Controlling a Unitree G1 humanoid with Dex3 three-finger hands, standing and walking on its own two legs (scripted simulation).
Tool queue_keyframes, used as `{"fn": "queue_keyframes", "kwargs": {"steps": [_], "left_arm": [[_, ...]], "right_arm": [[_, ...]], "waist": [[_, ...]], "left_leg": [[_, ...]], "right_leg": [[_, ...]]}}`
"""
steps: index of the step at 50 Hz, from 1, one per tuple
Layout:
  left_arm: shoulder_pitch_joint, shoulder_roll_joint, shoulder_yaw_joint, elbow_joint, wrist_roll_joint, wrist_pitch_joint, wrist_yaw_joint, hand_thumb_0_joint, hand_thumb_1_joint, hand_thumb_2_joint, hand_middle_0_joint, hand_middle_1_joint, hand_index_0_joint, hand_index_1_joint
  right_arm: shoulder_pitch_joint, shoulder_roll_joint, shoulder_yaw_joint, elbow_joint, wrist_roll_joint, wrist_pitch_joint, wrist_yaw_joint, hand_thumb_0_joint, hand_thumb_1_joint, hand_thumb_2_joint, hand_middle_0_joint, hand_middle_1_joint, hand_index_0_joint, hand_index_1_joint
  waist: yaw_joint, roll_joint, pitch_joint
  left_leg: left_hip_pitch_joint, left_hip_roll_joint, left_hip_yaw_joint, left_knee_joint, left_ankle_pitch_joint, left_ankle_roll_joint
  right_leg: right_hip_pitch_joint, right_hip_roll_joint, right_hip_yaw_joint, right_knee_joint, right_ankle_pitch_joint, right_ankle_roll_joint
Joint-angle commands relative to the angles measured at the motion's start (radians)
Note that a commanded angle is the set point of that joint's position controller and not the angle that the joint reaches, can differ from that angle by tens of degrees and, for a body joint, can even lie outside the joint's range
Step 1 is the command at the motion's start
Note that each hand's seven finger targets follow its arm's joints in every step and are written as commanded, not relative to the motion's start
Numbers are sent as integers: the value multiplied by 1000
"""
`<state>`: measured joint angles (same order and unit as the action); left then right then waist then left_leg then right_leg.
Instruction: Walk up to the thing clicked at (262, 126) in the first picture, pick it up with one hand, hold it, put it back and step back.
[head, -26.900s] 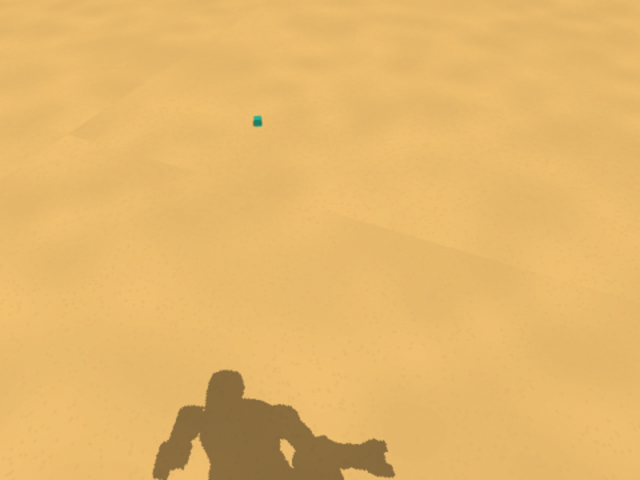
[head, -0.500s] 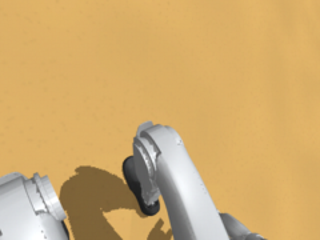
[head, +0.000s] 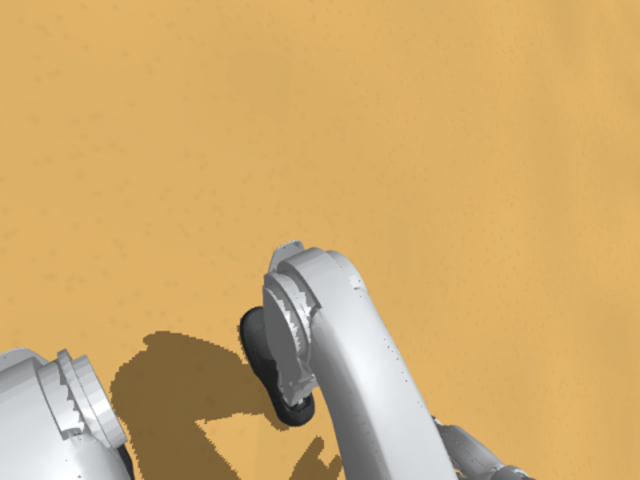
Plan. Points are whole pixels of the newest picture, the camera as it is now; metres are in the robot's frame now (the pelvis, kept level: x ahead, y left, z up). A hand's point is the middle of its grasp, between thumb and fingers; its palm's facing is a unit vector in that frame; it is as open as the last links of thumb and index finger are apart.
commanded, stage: close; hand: left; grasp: from above
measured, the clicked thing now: out of the picture +0.48 +0.32 -0.29
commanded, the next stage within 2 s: settle in 0.84 s
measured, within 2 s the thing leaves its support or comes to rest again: leaves its support in 1.30 s
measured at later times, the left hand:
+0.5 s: hand out of the picture +0.46 +0.31 -0.25, palm faces -0.45 -0.13 -0.88, open 5.8 cm
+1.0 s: hand out of the picture +0.47 +0.32 -0.25, palm faces -0.45 -0.13 -0.88, open 5.1 cm
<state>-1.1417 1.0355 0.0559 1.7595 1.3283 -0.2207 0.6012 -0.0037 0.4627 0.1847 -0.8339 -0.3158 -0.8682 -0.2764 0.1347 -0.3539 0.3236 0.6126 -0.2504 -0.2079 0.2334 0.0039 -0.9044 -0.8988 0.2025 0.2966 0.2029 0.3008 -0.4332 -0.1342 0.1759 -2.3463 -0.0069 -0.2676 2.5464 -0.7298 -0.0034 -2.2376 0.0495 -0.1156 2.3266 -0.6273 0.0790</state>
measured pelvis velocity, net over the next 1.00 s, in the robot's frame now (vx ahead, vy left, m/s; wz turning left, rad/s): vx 0.00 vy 0.00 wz -0.01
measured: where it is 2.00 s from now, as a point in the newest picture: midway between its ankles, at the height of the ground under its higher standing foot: (210, 440)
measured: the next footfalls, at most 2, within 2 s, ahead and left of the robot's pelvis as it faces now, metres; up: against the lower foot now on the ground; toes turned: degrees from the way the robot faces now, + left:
none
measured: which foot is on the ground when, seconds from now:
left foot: down 0.00-1.00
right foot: down 0.00-1.00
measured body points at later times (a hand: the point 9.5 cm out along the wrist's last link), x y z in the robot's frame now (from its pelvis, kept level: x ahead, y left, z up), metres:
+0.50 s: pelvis +0.00 +0.00 +0.00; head +0.28 +0.13 +0.32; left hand +0.48 +0.32 -0.20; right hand +0.05 -0.25 -0.04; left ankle +0.06 +0.12 -0.27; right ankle +0.13 -0.14 -0.27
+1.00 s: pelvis +0.00 +0.00 +0.00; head +0.28 +0.14 +0.32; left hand +0.49 +0.32 -0.20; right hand +0.04 -0.24 -0.04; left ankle +0.06 +0.12 -0.27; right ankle +0.13 -0.14 -0.27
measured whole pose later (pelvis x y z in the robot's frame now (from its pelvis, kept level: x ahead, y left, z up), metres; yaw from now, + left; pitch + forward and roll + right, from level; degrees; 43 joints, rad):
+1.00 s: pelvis +0.00 +0.00 +0.00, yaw +0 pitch +28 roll -16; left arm -1.15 1.06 0.05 1.76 1.32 -0.23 0.57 -0.09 0.56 0.00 -1.02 0.00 -1.26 0.00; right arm 0.13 -0.36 0.35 0.58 -0.25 -0.20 0.22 0.00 -0.90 -0.90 0.20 0.30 0.20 0.30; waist -0.44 -0.13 0.19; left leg -2.34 -0.01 -0.27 2.54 -0.72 0.00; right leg -2.23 0.05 -0.12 2.32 -0.62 0.08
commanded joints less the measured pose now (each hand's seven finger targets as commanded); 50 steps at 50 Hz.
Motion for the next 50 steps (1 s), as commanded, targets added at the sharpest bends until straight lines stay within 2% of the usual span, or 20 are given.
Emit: {"fn": "queue_keyframes", "kwargs": {"steps": [1,4,6,9,11,13,16,17,20,25,31,33,34,37,40,42,44,47,48,50], "left_arm": [[-254,179,7,-127,-18,5,27,0,591,89,-918,-230,-961,-186],[-257,197,14,-125,-23,7,25,0,633,59,-964,-186,-1004,-146],[-251,230,31,-125,-26,7,30,0,656,46,-1000,-153,-1034,-118],[-227,216,32,-100,-26,8,23,0,693,21,-1022,-141,-1059,-104],[-244,236,39,-120,-25,6,23,0,711,23,-1036,-131,-1072,-95],[-239,193,15,-106,-33,8,14,0,758,10,-1078,-109,-1113,-73],[-251,234,39,-144,-18,4,8,0,816,3,-1127,-83,-1160,-51],[-267,238,46,-167,-27,0,8,0,823,16,-1139,-76,-1168,-47],[-243,200,21,-111,-32,0,7,0,844,0,-1148,-68,-1181,-35],[-244,213,11,-120,-28,-6,1,0,881,0,-1177,-60,-1209,-29],[-253,192,7,-122,-31,-14,9,0,960,0,-1235,-59,-1268,-25],[-231,184,-3,-92,-30,-14,5,0,983,0,-1246,-56,-1284,-18],[-222,186,-7,-84,-38,-12,3,0,980,0,-1252,-50,-1286,-17],[-281,243,23,-150,-30,-11,8,0,1006,0,-1281,-36,-1313,-5],[-251,200,3,-111,-25,-6,12,0,1015,0,-1285,-37,-1316,-7],[-249,201,-2,-94,-26,-4,10,0,1031,0,-1290,-37,-1324,-3],[-288,234,14,-136,-26,-7,11,0,1028,0,-1288,-37,-1321,-4],[-241,197,-13,-95,-28,-3,3,0,1044,6,-1307,-49,-1337,-18],[-277,218,7,-126,-27,-6,9,0,989,27,-1304,-83,-1345,-45],[-254,218,2,-113,-32,-1,0,0,996,29,-1332,-48,-1364,-19]], "right_arm": [[194,-329,-98,24,1,1,-5,0,-893,-899,199,300,199,300],[178,-340,-95,14,3,0,-5,0,-895,-900,199,300,199,300],[185,-338,-93,16,1,5,-8,0,-897,-901,199,300,199,300],[200,-340,-92,16,-3,4,-6,0,-897,-902,199,300,199,300],[197,-344,-98,12,3,8,-12,0,-896,-901,199,300,199,300],[188,-345,-111,9,2,7,-14,0,-896,-901,199,300,199,300],[202,-345,-101,4,5,9,-13,0,-896,-901,199,300,199,300],[196,-346,-106,6,8,13,-15,0,-895,-901,199,300,199,300],[188,-339,-98,6,7,15,-17,0,-896,-901,199,300,199,300],[188,-347,-104,8,10,17,-22,0,-895,-900,199,300,199,300],[195,-340,-91,7,6,20,-24,0,-894,-900,199,300,199,300],[188,-340,-84,-3,2,14,-20,0,-895,-900,199,300,199,300],[177,-339,-81,-8,3,12,-21,0,-895,-900,199,300,199,300],[189,-346,-86,1,6,12,-26,0,-897,-901,199,300,199,300],[197,-350,-89,0,1,13,-24,0,-896,-901,199,300,199,300],[187,-348,-86,-7,3,12,-25,0,-896,-900,199,300,199,300],[191,-352,-87,-1,3,14,-29,0,-896,-901,199,300,199,300],[189,-350,-85,-6,-1,12,-26,0,-897,-901,199,300,199,300],[186,-348,-79,-7,1,15,-28,0,-910,-902,200,300,200,300],[190,-349,-86,-6,2,11,-25,0,-913,-903,200,300,200,300]], "waist": [[-58,601,-654],[-59,567,-618],[-52,574,-640],[-62,549,-608],[-57,549,-625],[-63,565,-607],[-58,563,-632],[-52,578,-654],[-65,529,-613],[-57,548,-607],[-67,558,-619],[-75,538,-575],[-72,512,-563],[-59,573,-620],[-75,560,-596],[-76,543,-574],[-68,570,-610],[-84,548,-567],[-70,551,-602],[-71,568,-590]], "left_leg": [[553,41,89,-296,298,-11],[517,39,96,-276,284,-7],[518,39,106,-287,277,-3],[487,36,113,-278,266,1],[487,37,110,-285,253,3],[501,38,105,-300,222,-1],[514,38,99,-292,246,-1],[527,40,93,-298,253,-4],[490,40,95,-288,243,0],[494,39,98,-295,235,-1],[518,41,88,-297,268,-6],[497,40,91,-290,251,-3],[484,38,97,-287,222,1],[517,41,95,-297,244,-3],[520,41,90,-304,241,-6],[497,41,87,-303,216,-5],[512,43,84,-308,215,-6],[502,42,89,-303,200,-3],[508,43,77,-309,220,-7],[511,41,92,-304,223,-3]], "right_leg": [[355,23,-163,-142,291,-91],[353,22,-160,-150,278,-93],[397,28,-151,-163,281,-91],[393,27,-154,-169,270,-91],[392,28,-154,-172,260,-91],[366,25,-155,-168,231,-95],[364,21,-159,-161,246,-93],[365,22,-160,-158,248,-94],[369,26,-159,-165,249,-91],[364,28,-156,-167,239,-93],[362,25,-165,-161,266,-91],[351,23,-167,-164,251,-89],[356,23,-163,-171,234,-87],[366,22,-156,-173,246,-90],[354,21,-162,-165,246,-91],[342,23,-164,-168,229,-91],[345,23,-165,-169,226,-92],[347,24,-161,-172,218,-87],[347,23,-166,-168,229,-90],[357,23,-158,-170,235,-89]]}}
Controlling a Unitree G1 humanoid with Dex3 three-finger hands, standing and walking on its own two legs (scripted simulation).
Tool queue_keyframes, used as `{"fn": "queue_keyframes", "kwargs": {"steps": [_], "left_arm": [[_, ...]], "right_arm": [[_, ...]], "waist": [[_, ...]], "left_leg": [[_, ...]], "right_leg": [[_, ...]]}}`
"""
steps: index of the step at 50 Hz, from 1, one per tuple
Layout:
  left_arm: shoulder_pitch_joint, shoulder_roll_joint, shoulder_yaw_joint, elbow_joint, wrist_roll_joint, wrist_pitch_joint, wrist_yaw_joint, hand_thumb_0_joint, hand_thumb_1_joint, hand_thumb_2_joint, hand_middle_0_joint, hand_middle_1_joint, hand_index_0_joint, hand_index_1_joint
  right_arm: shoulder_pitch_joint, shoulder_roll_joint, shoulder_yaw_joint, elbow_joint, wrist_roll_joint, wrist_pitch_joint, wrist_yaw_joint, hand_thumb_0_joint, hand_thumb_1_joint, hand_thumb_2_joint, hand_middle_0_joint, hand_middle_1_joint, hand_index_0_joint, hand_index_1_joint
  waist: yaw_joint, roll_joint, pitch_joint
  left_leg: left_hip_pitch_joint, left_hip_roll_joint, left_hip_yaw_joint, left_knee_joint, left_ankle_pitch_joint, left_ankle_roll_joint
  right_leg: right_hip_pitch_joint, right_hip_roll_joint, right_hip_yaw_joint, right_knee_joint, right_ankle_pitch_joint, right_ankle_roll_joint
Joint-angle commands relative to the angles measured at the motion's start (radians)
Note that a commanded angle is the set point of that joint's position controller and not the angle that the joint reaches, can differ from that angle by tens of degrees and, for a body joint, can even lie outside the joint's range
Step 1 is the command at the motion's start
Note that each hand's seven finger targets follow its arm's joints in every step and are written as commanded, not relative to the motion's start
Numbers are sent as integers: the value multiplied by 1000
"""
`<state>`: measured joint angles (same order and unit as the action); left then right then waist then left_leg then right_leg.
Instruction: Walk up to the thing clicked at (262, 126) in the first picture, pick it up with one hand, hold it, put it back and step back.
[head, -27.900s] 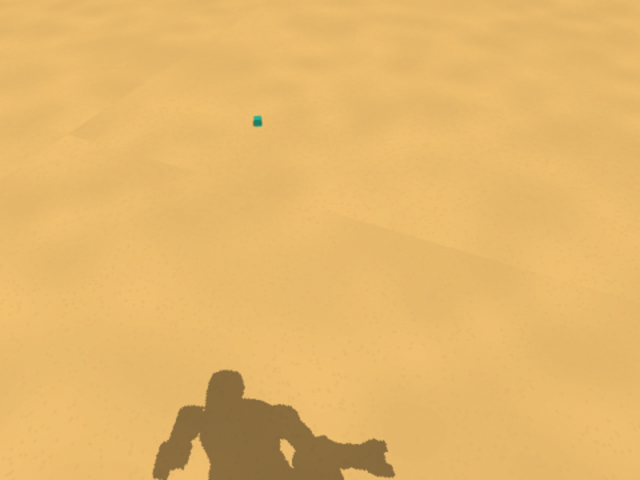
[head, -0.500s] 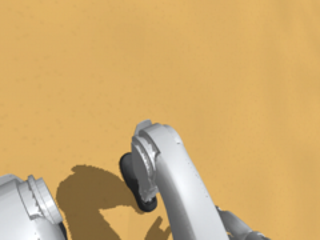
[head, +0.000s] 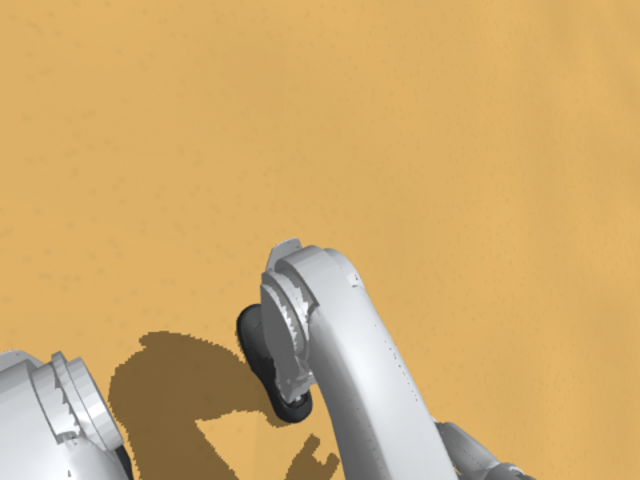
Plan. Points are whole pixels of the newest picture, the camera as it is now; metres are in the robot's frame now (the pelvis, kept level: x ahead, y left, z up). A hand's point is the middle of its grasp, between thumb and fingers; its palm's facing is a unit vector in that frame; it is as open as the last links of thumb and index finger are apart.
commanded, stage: settle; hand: left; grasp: from above
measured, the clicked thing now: out of the picture +0.49 +0.32 -0.29
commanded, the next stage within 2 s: lift in 0.88 s
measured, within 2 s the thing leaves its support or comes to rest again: leaves its support in 0.30 s
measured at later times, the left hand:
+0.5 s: hand out of the picture +0.48 +0.34 -0.20, palm faces -0.39 -0.10 -0.92, open 4.9 cm
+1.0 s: hand out of the picture +0.47 +0.33 -0.13, palm faces -0.43 -0.08 -0.90, open 4.8 cm
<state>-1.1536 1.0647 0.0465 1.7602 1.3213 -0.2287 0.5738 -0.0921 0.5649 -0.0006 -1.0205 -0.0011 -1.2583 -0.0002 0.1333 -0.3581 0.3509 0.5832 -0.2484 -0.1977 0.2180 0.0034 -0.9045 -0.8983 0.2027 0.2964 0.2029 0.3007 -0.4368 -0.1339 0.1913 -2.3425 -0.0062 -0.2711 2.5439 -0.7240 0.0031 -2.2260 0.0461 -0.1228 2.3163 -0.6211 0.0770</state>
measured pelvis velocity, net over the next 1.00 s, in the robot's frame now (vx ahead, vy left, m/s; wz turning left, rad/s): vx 0.00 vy -0.01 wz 0.10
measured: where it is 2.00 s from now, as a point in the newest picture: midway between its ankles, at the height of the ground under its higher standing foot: (209, 438)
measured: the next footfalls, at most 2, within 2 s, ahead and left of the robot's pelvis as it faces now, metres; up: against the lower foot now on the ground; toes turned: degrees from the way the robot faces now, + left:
none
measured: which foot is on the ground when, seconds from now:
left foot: down 0.00-1.00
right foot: down 0.00-1.00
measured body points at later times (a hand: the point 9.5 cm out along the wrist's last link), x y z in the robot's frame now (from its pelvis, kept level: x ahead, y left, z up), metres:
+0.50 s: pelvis +0.01 +0.00 +0.00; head +0.26 +0.13 +0.35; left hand +0.49 +0.34 -0.15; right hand +0.07 -0.27 -0.05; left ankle +0.06 +0.12 -0.28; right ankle +0.13 -0.14 -0.27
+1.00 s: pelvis +0.00 -0.01 +0.02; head +0.23 +0.09 +0.39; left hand +0.48 +0.33 -0.08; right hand +0.07 -0.28 -0.07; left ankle +0.06 +0.12 -0.28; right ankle +0.13 -0.14 -0.28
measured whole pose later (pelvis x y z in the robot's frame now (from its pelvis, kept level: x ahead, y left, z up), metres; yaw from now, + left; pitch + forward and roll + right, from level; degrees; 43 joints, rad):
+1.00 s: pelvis +0.00 -0.01 +0.02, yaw +6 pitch +33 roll -11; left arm -1.04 0.82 0.04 1.36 1.26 -0.20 0.25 -0.11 0.58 0.00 -1.04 0.00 -1.30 0.00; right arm 0.19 -0.32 0.14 0.63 -0.13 -0.01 0.15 0.00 -0.91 -0.90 0.20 0.30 0.20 0.30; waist -0.30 0.01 0.00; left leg -2.34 -0.03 -0.18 2.42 -0.67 -0.02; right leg -2.26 0.00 -0.05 2.29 -0.61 0.06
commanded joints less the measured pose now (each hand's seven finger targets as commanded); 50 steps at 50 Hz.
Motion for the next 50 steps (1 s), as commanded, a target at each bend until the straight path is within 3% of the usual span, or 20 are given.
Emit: {"fn": "queue_keyframes", "kwargs": {"steps": [1,9,13,17,19,20,21,23,24,25,26,28,29,30,35,36,40,44,49,50], "left_arm": [[-241,202,15,-112,-24,9,28,0,999,49,-1342,-41,-1369,-18],[-285,214,40,-263,-15,16,10,0,1008,4,-1334,-24,-1366,0],[-242,254,115,-342,-20,23,-2,0,1047,29,-1363,-37,-1393,-9],[-242,199,117,-445,-18,35,-42,0,1047,9,-1373,-28,-1407,0],[-217,121,80,-495,-46,47,-66,0,1047,31,-1375,-26,-1401,-2],[-212,144,102,-519,-47,53,-73,0,1047,16,-1359,-33,-1392,-1],[-229,83,69,-514,-52,59,-91,0,1047,0,-1358,-24,-1394,0],[-192,74,73,-504,-61,74,-120,0,1047,6,-1364,-33,-1401,0],[-199,22,38,-502,-72,80,-143,0,1047,0,-1364,-20,-1404,0],[-195,43,60,-495,-77,84,-156,0,1047,0,-1358,-31,-1401,0],[-185,-20,16,-490,-84,89,-179,0,1047,0,-1365,-28,-1404,0],[-185,18,50,-503,-90,92,-204,0,1047,0,-1361,-26,-1396,0],[-216,-72,-12,-536,-110,87,-228,0,1047,0,-1359,-10,-1395,0],[-218,-18,17,-529,-108,83,-238,0,1047,0,-1361,-18,-1392,0],[-267,-5,13,-573,-107,55,-283,0,998,8,-1341,-12,-1367,0],[-291,31,29,-614,-103,46,-282,0,986,9,-1334,-6,-1358,0],[-272,24,34,-575,-85,32,-283,0,958,6,-1299,-18,-1329,0],[-292,45,48,-614,-76,26,-277,0,945,27,-1290,-11,-1314,0],[-291,31,37,-595,-85,39,-280,0,971,0,-1318,-66,-1357,-28],[-294,31,41,-597,-94,43,-286,0,913,28,-1253,0,-1277,0]], "right_arm": [[192,-341,-108,22,3,4,-11,0,-914,-904,200,300,200,300],[210,-342,-138,26,10,9,-11,0,-911,-903,200,300,200,300],[225,-348,-170,40,18,21,-10,0,-911,-904,200,300,199,300],[231,-329,-210,40,27,33,5,0,-907,-902,200,300,199,300],[215,-308,-228,38,42,37,12,0,-909,-903,199,300,199,300],[232,-315,-243,49,47,43,12,0,-905,-901,200,300,199,300],[232,-310,-248,41,51,45,16,0,-906,-901,200,300,199,300],[258,-307,-261,58,60,62,17,0,-905,-901,200,300,199,300],[251,-295,-266,50,67,65,18,0,-903,-900,200,300,199,300],[266,-303,-276,68,69,74,16,0,-904,-901,200,300,199,300],[260,-290,-275,50,73,77,17,0,-906,-902,199,300,199,300],[291,-303,-288,66,78,96,8,0,-908,-903,199,300,199,300],[267,-282,-285,40,86,99,7,0,-909,-903,199,300,199,300],[268,-292,-289,55,89,107,0,0,-910,-904,199,300,199,300],[270,-266,-298,41,99,137,-27,0,-911,-905,199,300,199,300],[259,-266,-297,36,103,143,-35,0,-909,-904,199,300,199,300],[263,-247,-297,39,103,161,-54,0,-904,-902,200,300,199,300],[264,-234,-301,34,109,175,-70,0,-902,-900,200,300,199,300],[266,-223,-307,40,115,189,-86,0,-931,-912,199,300,199,300],[271,-229,-311,42,117,190,-89,0,-889,-894,201,300,200,300]], "waist": [[-63,552,-616],[-37,631,-703],[6,700,-765],[22,745,-806],[45,761,-855],[56,749,-880],[36,721,-837],[49,686,-844],[49,657,-827],[54,635,-826],[50,606,-799],[52,563,-812],[56,552,-818],[62,549,-835],[72,505,-851],[93,512,-881],[92,502,-869],[116,532,-936],[115,520,-934],[119,518,-922]], "left_leg": [[502,41,94,-303,221,-9],[571,39,108,-291,300,-17],[613,36,107,-304,335,-30],[645,32,123,-304,352,-35],[674,32,129,-318,365,-33],[678,30,129,-324,379,-31],[632,24,138,-314,368,-28],[583,18,149,-325,348,-17],[573,16,150,-330,343,-15],[552,17,148,-334,321,-12],[540,11,153,-331,312,-8],[513,6,155,-340,293,-3],[517,4,155,-350,279,-4],[519,5,150,-358,248,-2],[486,-6,173,-362,204,2],[492,-10,177,-365,211,2],[486,-16,197,-366,224,4],[524,-17,210,-388,235,4],[515,-17,218,-404,205,9],[507,-20,217,-413,198,10]], "right_leg": [[362,29,-149,-163,235,-87],[360,26,-144,-153,283,-95],[335,15,-146,-144,282,-112],[293,11,-133,-135,277,-119],[290,13,-124,-138,279,-120],[294,13,-122,-144,286,-118],[277,9,-119,-151,290,-120],[296,10,-109,-160,284,-118],[278,8,-104,-166,277,-117],[274,6,-105,-170,263,-115],[265,7,-100,-180,251,-118],[293,0,-93,-189,246,-116],[278,-1,-91,-192,231,-119],[274,-2,-90,-191,208,-118],[321,-4,-70,-212,169,-116],[321,-6,-66,-213,169,-119],[333,-8,-59,-221,172,-118],[353,-10,-49,-230,177,-120],[353,-10,-42,-247,152,-121],[340,-12,-45,-253,140,-124]]}}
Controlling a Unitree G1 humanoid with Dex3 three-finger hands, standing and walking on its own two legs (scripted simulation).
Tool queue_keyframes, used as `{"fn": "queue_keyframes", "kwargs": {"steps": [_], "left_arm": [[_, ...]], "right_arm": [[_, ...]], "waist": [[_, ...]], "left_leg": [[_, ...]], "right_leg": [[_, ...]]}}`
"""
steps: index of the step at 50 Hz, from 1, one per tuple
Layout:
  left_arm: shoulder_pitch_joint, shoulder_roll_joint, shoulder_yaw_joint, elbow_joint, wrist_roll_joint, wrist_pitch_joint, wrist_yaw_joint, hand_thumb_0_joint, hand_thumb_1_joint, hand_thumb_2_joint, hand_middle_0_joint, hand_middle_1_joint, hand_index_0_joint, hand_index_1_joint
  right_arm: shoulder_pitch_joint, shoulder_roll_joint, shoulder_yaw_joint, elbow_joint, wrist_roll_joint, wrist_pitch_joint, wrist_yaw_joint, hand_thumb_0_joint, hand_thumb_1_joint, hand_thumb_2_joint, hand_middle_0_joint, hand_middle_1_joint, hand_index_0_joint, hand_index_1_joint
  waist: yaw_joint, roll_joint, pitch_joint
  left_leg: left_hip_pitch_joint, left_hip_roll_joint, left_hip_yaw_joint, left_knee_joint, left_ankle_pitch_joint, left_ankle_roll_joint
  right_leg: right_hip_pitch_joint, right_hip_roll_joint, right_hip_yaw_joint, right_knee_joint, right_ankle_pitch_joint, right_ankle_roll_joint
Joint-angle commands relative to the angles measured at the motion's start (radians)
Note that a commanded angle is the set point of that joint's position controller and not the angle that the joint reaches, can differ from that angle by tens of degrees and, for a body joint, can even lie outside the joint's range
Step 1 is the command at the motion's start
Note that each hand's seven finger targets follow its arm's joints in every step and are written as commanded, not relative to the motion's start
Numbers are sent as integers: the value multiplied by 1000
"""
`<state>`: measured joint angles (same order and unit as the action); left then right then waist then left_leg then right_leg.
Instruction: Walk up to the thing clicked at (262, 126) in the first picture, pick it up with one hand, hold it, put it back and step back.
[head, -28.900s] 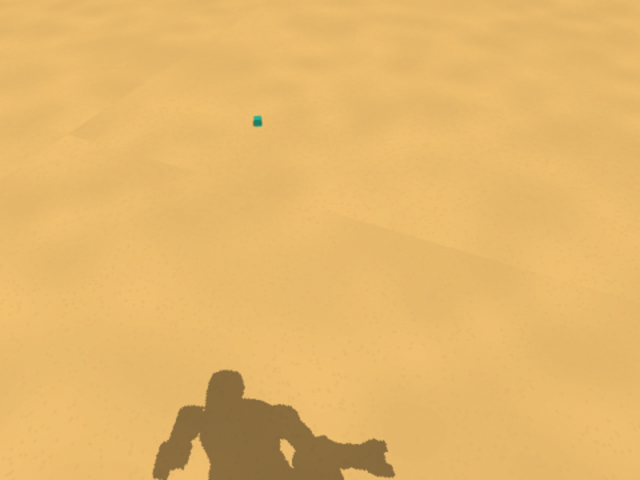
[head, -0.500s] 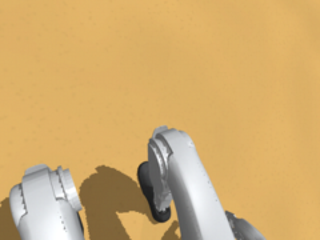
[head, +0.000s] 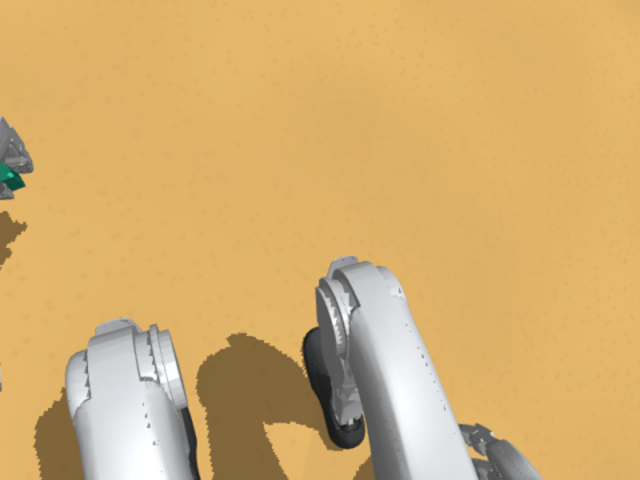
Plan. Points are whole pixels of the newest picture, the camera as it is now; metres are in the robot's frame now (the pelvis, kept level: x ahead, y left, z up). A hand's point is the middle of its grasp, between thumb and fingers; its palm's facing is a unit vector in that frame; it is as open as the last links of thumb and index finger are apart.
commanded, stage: lift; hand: left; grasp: from above
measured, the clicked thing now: out of the picture +0.52 +0.30 -0.19
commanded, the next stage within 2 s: hold in 1.72 s
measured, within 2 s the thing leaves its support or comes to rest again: neither
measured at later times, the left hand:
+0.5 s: hand out of the picture +0.45 +0.31 -0.06, palm faces -0.47 -0.07 -0.88, open 4.7 cm
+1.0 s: hand out of the picture +0.37 +0.28 +0.15, palm faces -0.44 -0.10 -0.89, open 4.6 cm
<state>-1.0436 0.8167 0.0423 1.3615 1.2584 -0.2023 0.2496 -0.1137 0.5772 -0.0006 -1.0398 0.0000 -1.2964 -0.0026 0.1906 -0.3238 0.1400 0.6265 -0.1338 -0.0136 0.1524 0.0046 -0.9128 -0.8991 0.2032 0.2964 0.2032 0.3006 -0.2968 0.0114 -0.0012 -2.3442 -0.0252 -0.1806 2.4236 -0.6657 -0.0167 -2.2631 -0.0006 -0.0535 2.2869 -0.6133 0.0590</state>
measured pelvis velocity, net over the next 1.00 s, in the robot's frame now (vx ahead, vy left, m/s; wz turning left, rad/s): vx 0.01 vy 0.00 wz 0.11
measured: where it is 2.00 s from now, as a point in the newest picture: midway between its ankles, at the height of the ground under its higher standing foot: (264, 443)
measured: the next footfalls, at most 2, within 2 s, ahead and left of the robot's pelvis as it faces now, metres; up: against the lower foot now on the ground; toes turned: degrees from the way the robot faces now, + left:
none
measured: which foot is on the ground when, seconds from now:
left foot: down 0.00-1.00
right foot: down 0.00-1.00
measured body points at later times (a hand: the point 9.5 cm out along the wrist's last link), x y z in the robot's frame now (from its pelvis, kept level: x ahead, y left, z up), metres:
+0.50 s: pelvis +0.00 +0.00 +0.06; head +0.22 +0.07 +0.45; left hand +0.47 +0.31 +0.00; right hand +0.08 -0.28 -0.04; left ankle +0.08 +0.13 -0.29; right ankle +0.12 -0.14 -0.29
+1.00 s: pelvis +0.01 +0.00 +0.22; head +0.15 +0.02 +0.65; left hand +0.39 +0.28 +0.20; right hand +0.15 -0.25 +0.09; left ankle +0.07 +0.13 -0.29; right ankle +0.12 -0.14 -0.29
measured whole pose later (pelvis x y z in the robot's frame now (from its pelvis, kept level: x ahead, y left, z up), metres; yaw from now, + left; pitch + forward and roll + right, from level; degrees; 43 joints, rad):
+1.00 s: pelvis +0.01 +0.00 +0.22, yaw +7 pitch +27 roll -3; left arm -0.44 0.54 -0.07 0.69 0.99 -0.08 0.01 -0.12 0.60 0.00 -1.00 -0.06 -1.28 -0.06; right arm 0.17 -0.25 -0.01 0.64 0.03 0.07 -0.01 0.01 -0.90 -0.90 0.20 0.30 0.20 0.30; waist -0.10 0.06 -0.18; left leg -1.56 0.02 -0.06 1.70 -0.61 -0.01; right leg -1.54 -0.02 0.00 1.64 -0.56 0.05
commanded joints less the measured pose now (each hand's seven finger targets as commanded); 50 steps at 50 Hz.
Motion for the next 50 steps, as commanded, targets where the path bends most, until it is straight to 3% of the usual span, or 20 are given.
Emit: {"fn": "queue_keyframes", "kwargs": {"steps": [1,2,5,7,12,19,23,24,25,26,32,37,38,40,46,49,50], "left_arm": [[-385,275,46,-205,-32,22,32,0,944,0,-1302,-52,-1335,-20],[-364,251,37,-187,-40,30,22,0,977,0,-1277,-80,-1326,-31],[-362,257,40,-246,-64,43,-16,0,995,0,-1267,-123,-1325,-63],[-350,260,45,-288,-85,52,-43,0,1001,3,-1275,-122,-1333,-63],[-271,229,48,-357,-111,50,-93,0,997,28,-1281,-107,-1331,-55],[-200,222,71,-565,-155,30,-143,0,993,81,-1274,-141,-1320,-93],[-134,173,52,-579,-176,31,-157,0,1010,113,-1287,-153,-1332,-107],[-157,174,50,-633,-183,30,-161,0,1005,89,-1276,-151,-1324,-102],[-103,157,46,-588,-185,37,-169,0,987,114,-1269,-154,-1313,-109],[-128,130,30,-656,-203,35,-174,0,1009,113,-1277,-168,-1324,-120],[-28,79,5,-742,-240,51,-204,0,1010,88,-1274,-144,-1320,-96],[57,90,33,-825,-257,71,-196,0,1009,36,-1269,-116,-1320,-64],[108,67,24,-787,-258,79,-197,0,1004,69,-1280,-108,-1322,-65],[124,70,25,-847,-257,86,-194,0,996,55,-1269,-109,-1314,-63],[264,5,4,-885,-280,123,-191,0,983,72,-1267,-120,-1311,-76],[331,2,5,-878,-283,133,-196,0,968,56,-1255,-108,-1298,-65],[330,-28,-18,-885,-282,134,-199,0,963,78,-1260,-115,-1299,-76]], "right_arm": [[213,-263,-104,-1,4,9,-28,0,-928,-911,199,300,199,300],[217,-262,-108,0,9,11,-30,0,-920,-908,199,300,199,300],[232,-259,-120,-3,17,20,-35,0,-917,-906,199,300,199,300],[232,-251,-129,2,27,31,-39,0,-916,-906,199,300,199,300],[234,-251,-153,-7,43,52,-52,0,-915,-906,199,300,199,300],[221,-225,-198,-37,75,74,-70,0,-914,-906,200,300,199,300],[213,-205,-205,-39,88,80,-81,0,-912,-905,200,300,200,300],[206,-201,-207,-46,93,81,-86,0,-911,-905,200,300,200,300],[207,-198,-206,-46,96,81,-87,0,-912,-905,200,300,200,300],[198,-193,-211,-51,100,80,-92,0,-908,-904,200,300,200,300],[166,-180,-221,-58,119,78,-118,0,-904,-902,200,300,200,300],[135,-158,-226,-64,132,75,-141,0,-899,-900,200,300,200,300],[127,-149,-223,-63,133,75,-143,0,-899,-901,200,300,200,300],[116,-140,-223,-68,140,73,-153,0,-899,-900,200,300,200,300],[80,-107,-222,-62,153,67,-176,0,-898,-899,200,300,200,300],[67,-94,-221,-51,160,57,-191,0,-897,-899,200,300,200,300],[69,-85,-217,-51,162,52,-195,0,-900,-900,200,300,200,300]], "waist": [[-9,377,-739],[-11,369,-726],[-3,375,-784],[17,371,-831],[40,349,-794],[93,343,-891],[94,277,-839],[102,289,-865],[106,290,-842],[108,303,-868],[131,280,-841],[160,231,-847],[158,228,-795],[174,218,-829],[187,149,-740],[199,106,-678],[184,100,-641]], "left_leg": [[525,-1,124,-306,136,27],[536,-1,122,-312,144,26],[576,0,124,-330,180,27],[596,0,137,-337,210,31],[612,-5,139,-373,199,29],[738,-2,133,-467,188,31],[743,2,123,-533,123,43],[762,3,122,-552,117,44],[774,7,112,-578,114,43],[802,10,111,-595,112,44],[918,19,86,-714,111,37],[1011,19,102,-797,145,38],[1005,20,104,-819,142,37],[1076,21,106,-870,145,37],[1174,22,131,-999,128,40],[1224,22,141,-1059,132,41],[1218,20,150,-1071,135,43]], "right_leg": [[368,32,-117,-224,127,-108],[358,30,-117,-227,135,-108],[401,27,-111,-238,166,-107],[442,25,-99,-249,197,-102],[429,19,-91,-288,168,-112],[461,8,-59,-344,156,-110],[501,9,-54,-403,126,-98],[511,10,-49,-413,127,-97],[518,11,-50,-417,132,-93],[527,9,-48,-428,137,-92],[615,9,-48,-504,148,-87],[743,6,-33,-608,168,-81],[754,6,-30,-627,165,-79],[827,10,-25,-676,166,-79],[998,14,-1,-851,143,-72],[1085,17,14,-938,136,-71],[1107,18,22,-966,137,-70]]}}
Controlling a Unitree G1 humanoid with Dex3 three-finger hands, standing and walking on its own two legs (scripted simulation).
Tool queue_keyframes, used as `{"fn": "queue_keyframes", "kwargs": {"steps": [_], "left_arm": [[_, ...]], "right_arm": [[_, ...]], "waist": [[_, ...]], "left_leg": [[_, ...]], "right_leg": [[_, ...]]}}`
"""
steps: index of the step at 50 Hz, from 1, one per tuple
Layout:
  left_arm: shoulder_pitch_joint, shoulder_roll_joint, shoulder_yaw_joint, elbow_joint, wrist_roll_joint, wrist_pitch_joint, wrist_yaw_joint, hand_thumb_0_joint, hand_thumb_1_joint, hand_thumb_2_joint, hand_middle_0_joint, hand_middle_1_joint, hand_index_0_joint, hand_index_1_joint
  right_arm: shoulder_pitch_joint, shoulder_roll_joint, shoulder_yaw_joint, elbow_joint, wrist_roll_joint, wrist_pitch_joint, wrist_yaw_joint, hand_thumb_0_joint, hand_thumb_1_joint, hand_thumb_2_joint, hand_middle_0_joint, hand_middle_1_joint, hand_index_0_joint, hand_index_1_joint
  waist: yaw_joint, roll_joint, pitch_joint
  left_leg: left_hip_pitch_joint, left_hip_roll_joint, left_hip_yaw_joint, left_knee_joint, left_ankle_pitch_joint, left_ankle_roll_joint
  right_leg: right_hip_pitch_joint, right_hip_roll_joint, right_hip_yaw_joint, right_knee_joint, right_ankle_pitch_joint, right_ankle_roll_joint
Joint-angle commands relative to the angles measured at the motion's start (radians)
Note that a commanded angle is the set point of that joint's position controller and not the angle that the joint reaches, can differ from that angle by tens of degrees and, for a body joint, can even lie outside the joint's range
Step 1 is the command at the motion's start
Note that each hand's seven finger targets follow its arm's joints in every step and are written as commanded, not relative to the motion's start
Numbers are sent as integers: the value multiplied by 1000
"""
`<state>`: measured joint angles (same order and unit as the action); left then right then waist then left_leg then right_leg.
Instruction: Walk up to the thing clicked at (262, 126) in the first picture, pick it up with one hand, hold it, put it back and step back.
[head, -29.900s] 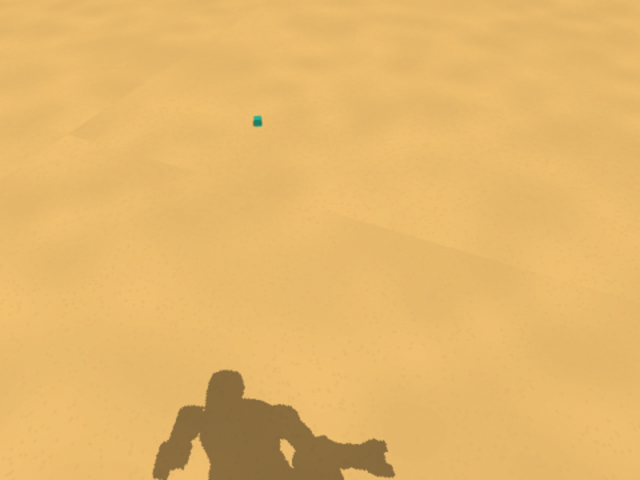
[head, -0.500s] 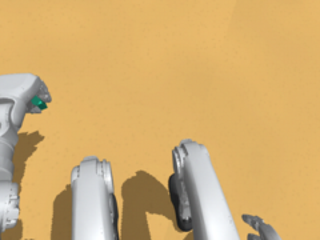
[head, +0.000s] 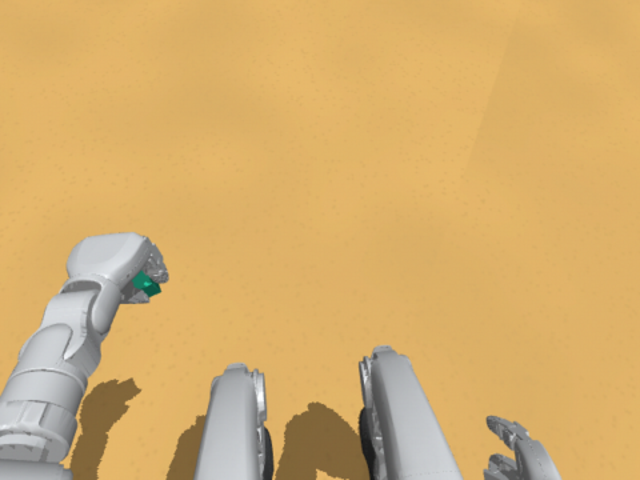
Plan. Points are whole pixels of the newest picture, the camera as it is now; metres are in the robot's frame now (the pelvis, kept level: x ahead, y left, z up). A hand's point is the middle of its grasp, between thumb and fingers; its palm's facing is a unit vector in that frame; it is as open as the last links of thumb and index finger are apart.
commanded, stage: lift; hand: left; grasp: from above
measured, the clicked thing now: (138, 281) +0.41 +0.24 -0.11
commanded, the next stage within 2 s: hold in 0.72 s
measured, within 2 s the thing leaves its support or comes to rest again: neither
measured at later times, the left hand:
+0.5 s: hand (87, 264) +0.36 +0.22 +0.06, palm faces -0.45 -0.05 -0.89, open 4.8 cm
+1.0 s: hand (50, 227) +0.38 +0.23 +0.12, palm faces -0.47 -0.04 -0.88, open 5.0 cm
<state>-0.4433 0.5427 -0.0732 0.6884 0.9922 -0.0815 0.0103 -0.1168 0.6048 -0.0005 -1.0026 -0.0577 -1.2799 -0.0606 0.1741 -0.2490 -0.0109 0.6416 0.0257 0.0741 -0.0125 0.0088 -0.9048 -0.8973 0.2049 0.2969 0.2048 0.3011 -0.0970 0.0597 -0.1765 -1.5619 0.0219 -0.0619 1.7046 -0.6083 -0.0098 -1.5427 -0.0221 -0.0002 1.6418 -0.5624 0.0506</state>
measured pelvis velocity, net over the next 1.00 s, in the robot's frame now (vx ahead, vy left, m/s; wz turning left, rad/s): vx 0.07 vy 0.00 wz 0.00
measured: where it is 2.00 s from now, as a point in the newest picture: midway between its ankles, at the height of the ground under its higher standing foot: outside the picture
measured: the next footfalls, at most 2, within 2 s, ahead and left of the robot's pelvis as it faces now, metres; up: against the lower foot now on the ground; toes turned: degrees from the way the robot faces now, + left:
none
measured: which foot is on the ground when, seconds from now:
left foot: down 0.00-1.00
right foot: down 0.00-1.00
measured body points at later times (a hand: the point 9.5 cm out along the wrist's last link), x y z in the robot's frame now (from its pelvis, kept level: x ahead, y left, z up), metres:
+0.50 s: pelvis +0.03 +0.00 +0.14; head +0.10 +0.00 +0.58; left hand +0.38 +0.22 +0.12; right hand +0.13 -0.28 +0.02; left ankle +0.08 +0.12 -0.52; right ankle +0.09 -0.15 -0.52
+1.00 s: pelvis +0.07 +0.00 +0.19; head +0.11 +0.00 +0.64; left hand +0.40 +0.23 +0.17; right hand +0.17 -0.26 +0.07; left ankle +0.08 +0.12 -0.52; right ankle +0.09 -0.15 -0.51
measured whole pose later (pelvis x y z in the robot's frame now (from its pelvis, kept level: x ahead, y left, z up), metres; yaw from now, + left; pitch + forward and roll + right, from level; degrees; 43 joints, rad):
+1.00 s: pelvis +0.07 +0.00 +0.19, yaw +0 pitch +8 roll -1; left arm -0.28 0.41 -0.18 0.77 1.03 -0.06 0.06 -0.10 0.59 0.03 -0.98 -0.09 -1.21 -0.14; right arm 0.25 -0.24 -0.05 0.73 0.04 0.02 -0.05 0.01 -0.91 -0.90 0.20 0.30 0.20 0.30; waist -0.04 0.04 -0.08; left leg -0.56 0.03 0.01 0.80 -0.39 -0.01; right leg -0.57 -0.03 0.03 0.76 -0.34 0.04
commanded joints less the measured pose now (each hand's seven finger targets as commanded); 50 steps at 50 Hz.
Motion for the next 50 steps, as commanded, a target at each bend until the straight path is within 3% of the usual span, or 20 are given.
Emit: {"fn": "queue_keyframes", "kwargs": {"steps": [1,7,9,10,15,21,25,29,33,42,43,46,50], "left_arm": [[-266,261,115,-224,-27,12,42,0,959,79,-1259,-103,-1296,-66],[-228,179,58,-165,-33,1,57,0,889,13,-1203,-99,-1248,-55],[-241,202,78,-171,-20,-4,69,0,893,38,-1205,-118,-1247,-76],[-228,173,57,-161,-11,-5,74,0,892,29,-1199,-128,-1244,-83],[-233,165,55,-136,14,0,121,0,837,44,-1144,-160,-1191,-113],[-270,145,31,-114,25,29,158,0,904,133,-1215,-176,-1249,-142],[-222,131,20,-72,19,51,153,0,888,128,-1198,-187,-1236,-149],[-208,99,-1,-49,11,62,132,0,875,141,-1190,-206,-1229,-168],[-180,74,-18,-56,-2,63,118,0,866,149,-1193,-194,-1227,-160],[-193,93,-2,-120,15,30,104,0,854,144,-1190,-161,-1224,-128],[-200,117,12,-132,21,27,105,0,850,149,-1186,-167,-1220,-134],[-199,110,5,-143,40,24,104,0,831,158,-1174,-163,-1205,-133],[-185,100,3,-129,28,28,96,0,847,167,-1189,-149,-1218,-120]], "right_arm": [[79,-163,-69,-66,5,-42,-35,0,-897,-899,200,300,200,300],[67,-145,-61,-54,11,-82,-52,0,-903,-902,200,300,200,300],[70,-148,-66,-45,10,-93,-55,0,-903,-902,200,300,200,300],[78,-145,-67,-43,11,-97,-56,0,-905,-902,200,300,200,300],[90,-141,-69,-16,13,-114,-59,0,-904,-902,200,300,200,300],[90,-144,-75,1,13,-123,-55,0,-900,-901,200,300,200,300],[91,-144,-77,6,14,-123,-52,0,-903,-901,200,300,200,300],[104,-146,-80,8,13,-118,-48,0,-905,-901,200,300,200,300],[98,-141,-79,-8,17,-112,-45,0,-903,-900,200,300,200,300],[93,-143,-85,-15,13,-100,-45,0,-901,-898,200,300,200,300],[85,-148,-88,-18,13,-98,-44,0,-901,-897,200,300,200,300],[84,-145,-90,-12,13,-93,-44,0,-900,-898,200,300,200,300],[74,-148,-92,-12,14,-89,-41,0,-898,-897,200,300,200,300]], "waist": [[-2,39,-455],[-9,-2,-314],[7,19,-326],[5,21,-324],[16,26,-313],[26,27,-271],[44,5,-254],[37,3,-249],[41,-30,-207],[51,21,-208],[58,26,-217],[59,26,-215],[57,-1,-196]], "left_leg": [[460,-24,23,-387,57,36],[531,-26,29,-524,8,36],[594,-25,30,-560,27,32],[623,-25,33,-577,47,29],[732,-34,43,-658,125,22],[852,-34,56,-766,179,17],[927,-31,47,-830,266,13],[1011,-25,45,-876,368,7],[1038,-34,59,-924,374,13],[1170,-24,56,-998,487,-1],[1190,-24,57,-1006,495,-2],[1211,-28,64,-1018,532,-3],[1226,-31,66,-1038,549,-1]], "right_leg": [[415,39,-29,-348,69,-61],[535,42,-2,-507,12,-59],[575,41,4,-545,25,-60],[593,43,4,-559,44,-62],[701,46,10,-652,114,-60],[805,50,7,-753,169,-55],[886,51,-2,-795,250,-53],[926,54,-10,-829,338,-55],[986,50,-1,-893,350,-53],[1038,54,-16,-943,416,-61],[1047,54,-17,-951,420,-61],[1077,53,-13,-965,454,-60],[1112,53,-11,-992,473,-56]]}}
